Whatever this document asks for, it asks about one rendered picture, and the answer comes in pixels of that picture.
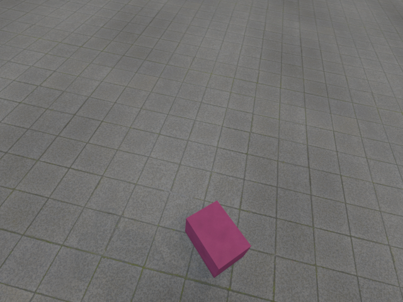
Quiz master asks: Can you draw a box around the carton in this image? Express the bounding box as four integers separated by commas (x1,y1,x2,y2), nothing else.
185,201,251,278

